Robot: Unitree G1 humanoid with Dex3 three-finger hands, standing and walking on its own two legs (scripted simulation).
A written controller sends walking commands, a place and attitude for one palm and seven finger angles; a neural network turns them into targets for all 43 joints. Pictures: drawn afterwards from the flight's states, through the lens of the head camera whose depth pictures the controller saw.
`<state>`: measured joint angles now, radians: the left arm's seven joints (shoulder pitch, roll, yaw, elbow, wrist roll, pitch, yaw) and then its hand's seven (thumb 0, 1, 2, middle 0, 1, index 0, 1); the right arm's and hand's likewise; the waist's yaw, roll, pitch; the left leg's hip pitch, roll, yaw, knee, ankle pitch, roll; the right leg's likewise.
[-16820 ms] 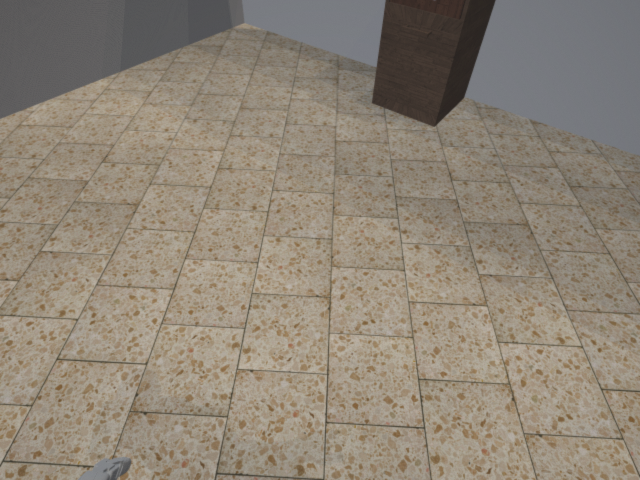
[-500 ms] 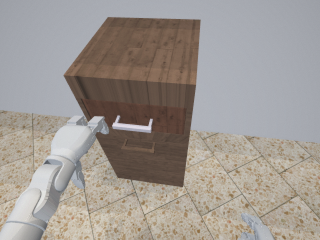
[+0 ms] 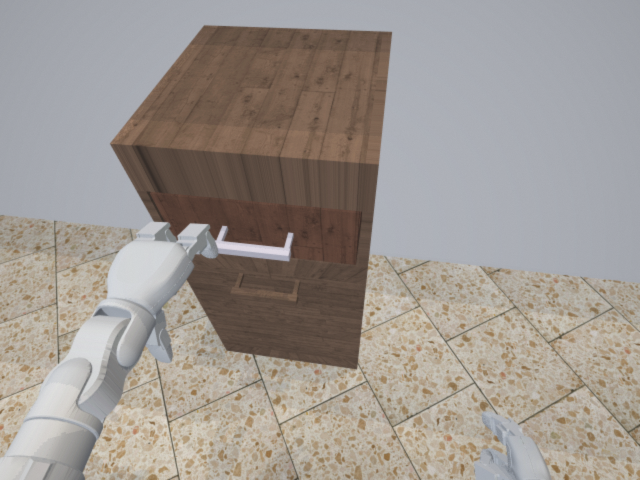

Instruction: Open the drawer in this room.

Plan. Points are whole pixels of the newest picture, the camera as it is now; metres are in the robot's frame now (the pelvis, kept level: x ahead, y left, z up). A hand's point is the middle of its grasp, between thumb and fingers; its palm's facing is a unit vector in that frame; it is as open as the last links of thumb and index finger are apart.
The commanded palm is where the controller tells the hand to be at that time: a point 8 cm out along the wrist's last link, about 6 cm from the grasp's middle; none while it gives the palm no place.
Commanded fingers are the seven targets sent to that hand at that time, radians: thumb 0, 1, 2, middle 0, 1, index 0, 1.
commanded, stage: move the hooked fingers above the handle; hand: left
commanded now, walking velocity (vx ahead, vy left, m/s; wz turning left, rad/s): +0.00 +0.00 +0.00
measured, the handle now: (253, 242) +0.52 +0.20 -0.10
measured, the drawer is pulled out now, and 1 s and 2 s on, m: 0.00 0.00 0.00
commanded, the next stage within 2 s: none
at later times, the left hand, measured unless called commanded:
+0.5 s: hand (202, 259) +0.40 +0.23 +0.01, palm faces -0.02 -0.06 -1.00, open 13.8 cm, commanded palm +0.37 +0.23 +0.07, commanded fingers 0.00 -0.50 0.30 -0.30 -1.20 -0.30 -1.20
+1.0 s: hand (224, 254) +0.44 +0.22 -0.03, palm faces -0.03 +0.01 -1.00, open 13.8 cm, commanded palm +0.42 +0.20 +0.02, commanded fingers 0.00 -0.50 0.30 -0.30 -1.20 -0.30 -1.20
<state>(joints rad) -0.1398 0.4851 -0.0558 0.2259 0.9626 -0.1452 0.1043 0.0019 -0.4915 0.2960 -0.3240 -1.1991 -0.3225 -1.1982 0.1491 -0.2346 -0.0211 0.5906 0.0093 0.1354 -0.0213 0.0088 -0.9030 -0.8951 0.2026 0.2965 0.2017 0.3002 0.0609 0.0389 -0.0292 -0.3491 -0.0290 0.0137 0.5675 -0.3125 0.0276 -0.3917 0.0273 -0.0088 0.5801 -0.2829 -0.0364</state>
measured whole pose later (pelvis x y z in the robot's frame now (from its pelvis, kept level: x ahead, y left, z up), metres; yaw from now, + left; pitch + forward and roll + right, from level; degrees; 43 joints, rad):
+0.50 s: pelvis +0.01 +0.00 -0.02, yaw -1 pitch +13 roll +0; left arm -0.38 0.45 -0.02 0.58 1.05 -0.14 0.27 0.00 -0.49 0.30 -0.32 -1.20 -0.32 -1.20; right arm 0.24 -0.24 -0.06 0.63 0.01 0.16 -0.02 0.01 -0.90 -0.90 0.20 0.30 0.20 0.30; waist -0.01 0.03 -0.10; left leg -0.55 -0.02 0.03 0.70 -0.38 0.03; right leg -0.59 0.04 0.00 0.71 -0.34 -0.04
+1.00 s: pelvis -0.01 +0.01 -0.04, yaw -1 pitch +18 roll -1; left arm -0.67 0.38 -0.09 0.96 1.12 -0.01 0.41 0.00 -0.49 0.30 -0.32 -1.20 -0.32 -1.20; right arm 0.27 -0.23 -0.07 0.66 -0.01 0.16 0.01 0.00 -0.90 -0.89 0.20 0.30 0.20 0.30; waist -0.06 0.04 -0.15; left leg -0.76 -0.02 0.03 0.87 -0.42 0.05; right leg -0.79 0.03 0.00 0.85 -0.37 -0.02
